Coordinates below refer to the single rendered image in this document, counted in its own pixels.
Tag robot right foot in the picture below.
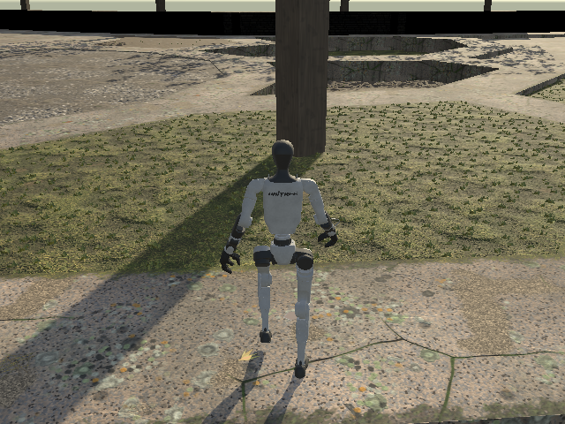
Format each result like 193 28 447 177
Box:
295 355 309 378

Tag humanoid robot torso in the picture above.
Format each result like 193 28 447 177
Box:
262 174 303 265

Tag right robot upper arm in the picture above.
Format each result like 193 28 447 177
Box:
301 178 328 225

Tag left robot hand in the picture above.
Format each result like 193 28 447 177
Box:
220 249 240 274

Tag robot left forearm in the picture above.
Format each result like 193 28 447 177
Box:
224 214 245 254

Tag right robot hand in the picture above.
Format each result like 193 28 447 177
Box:
318 232 338 247

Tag left robot upper arm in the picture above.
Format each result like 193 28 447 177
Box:
238 178 265 228

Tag robot right forearm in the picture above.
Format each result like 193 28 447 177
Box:
320 210 336 237

